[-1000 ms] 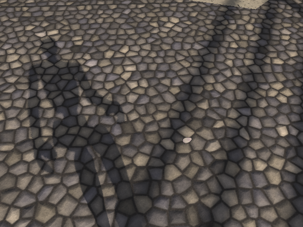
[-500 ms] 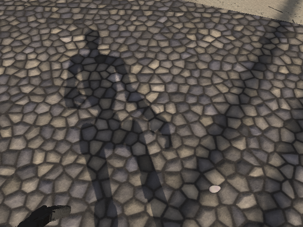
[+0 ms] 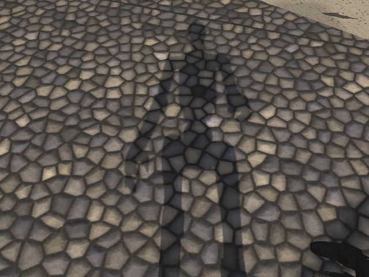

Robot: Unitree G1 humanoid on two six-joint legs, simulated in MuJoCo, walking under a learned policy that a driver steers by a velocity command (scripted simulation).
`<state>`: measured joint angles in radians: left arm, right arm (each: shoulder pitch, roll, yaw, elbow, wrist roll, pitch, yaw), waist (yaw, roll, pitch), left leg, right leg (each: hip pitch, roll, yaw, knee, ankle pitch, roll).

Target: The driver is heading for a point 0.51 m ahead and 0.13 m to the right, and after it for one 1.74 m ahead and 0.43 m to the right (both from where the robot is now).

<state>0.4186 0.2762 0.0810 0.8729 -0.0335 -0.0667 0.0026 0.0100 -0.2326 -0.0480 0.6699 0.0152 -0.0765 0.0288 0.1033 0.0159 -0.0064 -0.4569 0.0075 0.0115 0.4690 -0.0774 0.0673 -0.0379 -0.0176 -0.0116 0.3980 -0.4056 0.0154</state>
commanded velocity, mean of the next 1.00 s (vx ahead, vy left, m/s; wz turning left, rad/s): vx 0.50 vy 0.00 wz -0.41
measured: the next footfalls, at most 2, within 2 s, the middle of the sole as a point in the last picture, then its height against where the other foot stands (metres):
right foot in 0.52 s outside the picture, level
left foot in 1.02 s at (233, 208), level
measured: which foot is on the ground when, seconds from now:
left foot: down 0.00-0.54, up 0.56-1.00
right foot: down 0.00-0.02, up 0.04-0.50, down 0.52-1.00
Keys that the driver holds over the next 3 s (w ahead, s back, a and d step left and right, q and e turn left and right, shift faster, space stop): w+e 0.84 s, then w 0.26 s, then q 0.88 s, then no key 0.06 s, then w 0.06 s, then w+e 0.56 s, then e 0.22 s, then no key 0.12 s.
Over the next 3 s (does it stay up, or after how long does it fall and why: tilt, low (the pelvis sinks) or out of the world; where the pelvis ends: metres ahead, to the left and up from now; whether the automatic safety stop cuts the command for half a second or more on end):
stays up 1.06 -0.24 0.00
